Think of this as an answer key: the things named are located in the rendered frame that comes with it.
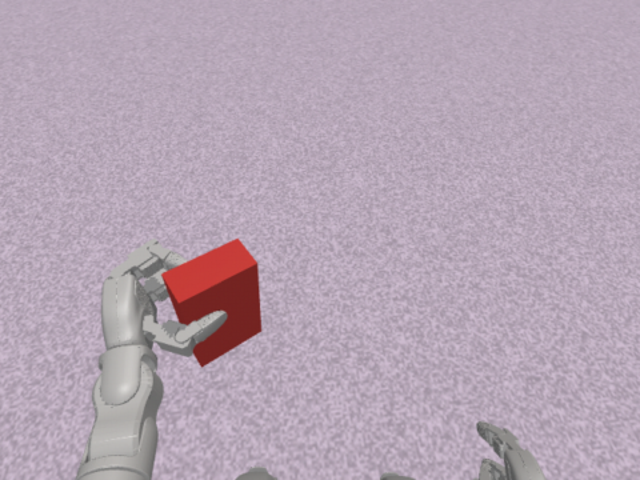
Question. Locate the right robot hand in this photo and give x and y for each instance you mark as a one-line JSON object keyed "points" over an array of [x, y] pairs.
{"points": [[519, 464]]}

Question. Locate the left robot hand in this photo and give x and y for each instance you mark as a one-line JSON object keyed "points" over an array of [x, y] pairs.
{"points": [[128, 312]]}

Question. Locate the left robot arm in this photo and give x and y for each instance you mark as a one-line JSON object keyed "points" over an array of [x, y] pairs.
{"points": [[126, 397]]}

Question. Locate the carton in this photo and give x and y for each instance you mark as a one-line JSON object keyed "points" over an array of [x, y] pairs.
{"points": [[226, 279]]}

